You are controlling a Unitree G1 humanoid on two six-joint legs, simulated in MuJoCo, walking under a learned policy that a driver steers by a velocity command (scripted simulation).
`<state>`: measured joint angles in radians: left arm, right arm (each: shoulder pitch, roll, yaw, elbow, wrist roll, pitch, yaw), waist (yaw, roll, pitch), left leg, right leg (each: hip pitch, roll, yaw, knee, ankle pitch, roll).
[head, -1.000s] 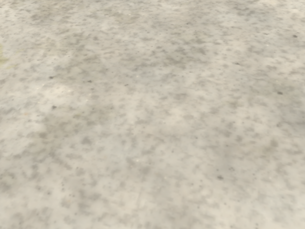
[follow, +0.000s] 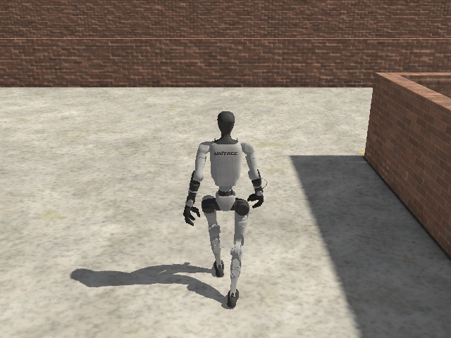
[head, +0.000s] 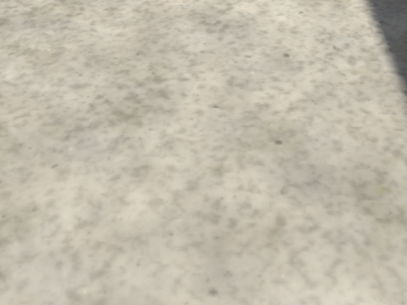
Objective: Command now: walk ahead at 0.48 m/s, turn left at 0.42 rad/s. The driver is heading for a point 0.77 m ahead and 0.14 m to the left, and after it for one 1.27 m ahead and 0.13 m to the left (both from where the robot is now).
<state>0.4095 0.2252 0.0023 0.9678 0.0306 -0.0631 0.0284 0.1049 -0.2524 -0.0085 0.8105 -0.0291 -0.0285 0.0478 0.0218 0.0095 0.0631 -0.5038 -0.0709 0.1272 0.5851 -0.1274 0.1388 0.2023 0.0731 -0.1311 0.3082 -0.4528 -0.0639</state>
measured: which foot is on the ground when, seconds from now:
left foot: up 0.00-0.00, down 0.02-0.54, up 0.56-1.00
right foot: down 0.00-0.02, up 0.04-0.50, down 0.52-1.00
